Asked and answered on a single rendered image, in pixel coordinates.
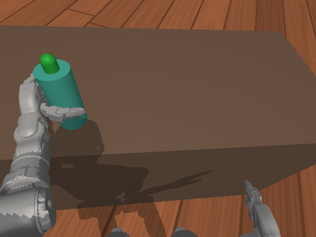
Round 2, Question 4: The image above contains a right robot hand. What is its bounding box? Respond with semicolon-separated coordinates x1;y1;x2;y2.
239;180;281;237

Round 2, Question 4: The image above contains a left robot hand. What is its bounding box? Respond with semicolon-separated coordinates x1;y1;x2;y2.
19;73;85;123

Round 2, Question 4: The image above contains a bottle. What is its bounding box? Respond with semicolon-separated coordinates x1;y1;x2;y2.
33;53;87;130

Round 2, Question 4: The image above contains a left robot arm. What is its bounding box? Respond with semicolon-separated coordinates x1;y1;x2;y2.
0;113;57;237

